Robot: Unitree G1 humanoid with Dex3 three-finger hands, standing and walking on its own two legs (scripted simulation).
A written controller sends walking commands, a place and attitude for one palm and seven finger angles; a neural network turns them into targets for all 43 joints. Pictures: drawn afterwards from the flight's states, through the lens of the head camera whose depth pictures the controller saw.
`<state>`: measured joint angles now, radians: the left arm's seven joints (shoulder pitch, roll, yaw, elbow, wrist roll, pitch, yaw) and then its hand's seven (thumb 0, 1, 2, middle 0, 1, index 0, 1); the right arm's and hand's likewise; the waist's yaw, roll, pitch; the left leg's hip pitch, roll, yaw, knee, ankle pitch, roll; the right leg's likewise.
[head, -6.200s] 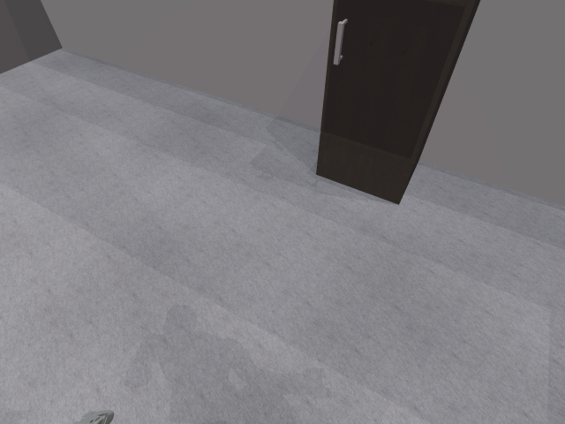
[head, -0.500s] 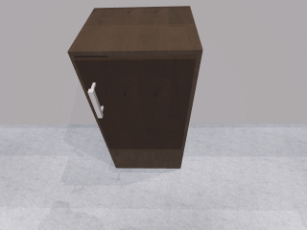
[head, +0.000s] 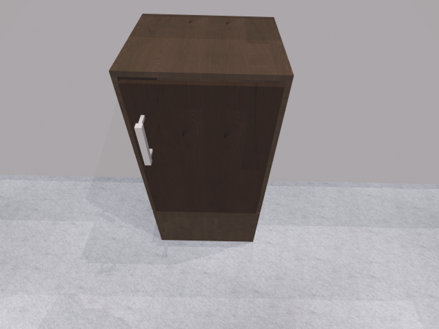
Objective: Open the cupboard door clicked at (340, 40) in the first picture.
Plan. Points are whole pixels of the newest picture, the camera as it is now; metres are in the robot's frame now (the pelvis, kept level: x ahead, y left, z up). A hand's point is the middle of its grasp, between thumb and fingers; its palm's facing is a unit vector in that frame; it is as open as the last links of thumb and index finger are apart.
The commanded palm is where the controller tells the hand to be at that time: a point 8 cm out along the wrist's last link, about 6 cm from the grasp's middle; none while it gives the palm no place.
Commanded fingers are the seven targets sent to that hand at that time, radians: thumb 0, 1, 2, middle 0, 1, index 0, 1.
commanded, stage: come to a stop and stand still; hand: left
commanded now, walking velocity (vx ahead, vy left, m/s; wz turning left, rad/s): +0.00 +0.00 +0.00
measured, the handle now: (145, 140) +0.60 +0.26 -0.05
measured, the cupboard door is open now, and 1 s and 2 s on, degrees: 0 0 0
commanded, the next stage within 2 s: look again from close up in 0.18 s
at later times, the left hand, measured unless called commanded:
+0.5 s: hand out of the picture +0.00 +0.19 -0.18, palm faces +0.04 -0.98 -0.19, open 7.3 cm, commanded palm none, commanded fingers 0.00 0.90 0.90 -0.20 -0.30 -0.20 -0.30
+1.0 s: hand out of the picture -0.02 +0.18 -0.18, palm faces +0.07 -0.98 -0.17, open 7.3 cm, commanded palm none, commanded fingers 0.00 0.90 0.90 -0.20 -0.30 -0.20 -0.30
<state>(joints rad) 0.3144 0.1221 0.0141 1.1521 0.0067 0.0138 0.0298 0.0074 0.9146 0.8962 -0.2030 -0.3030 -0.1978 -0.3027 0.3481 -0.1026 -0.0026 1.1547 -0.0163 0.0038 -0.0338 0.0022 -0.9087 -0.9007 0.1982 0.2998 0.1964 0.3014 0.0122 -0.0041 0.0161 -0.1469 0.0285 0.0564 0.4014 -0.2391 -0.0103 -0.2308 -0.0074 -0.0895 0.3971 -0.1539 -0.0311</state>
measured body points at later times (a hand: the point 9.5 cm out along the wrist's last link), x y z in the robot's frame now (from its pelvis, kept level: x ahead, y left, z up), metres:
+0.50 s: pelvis +0.01 +0.02 -0.01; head +0.00 +0.02 +0.44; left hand +0.00 +0.24 -0.17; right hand +0.01 -0.19 -0.17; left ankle -0.01 +0.12 -0.74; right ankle +0.04 -0.10 -0.74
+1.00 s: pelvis +0.00 +0.02 -0.01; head -0.01 +0.01 +0.44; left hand -0.02 +0.23 -0.17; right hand -0.02 -0.19 -0.17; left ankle -0.01 +0.12 -0.74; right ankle +0.04 -0.10 -0.74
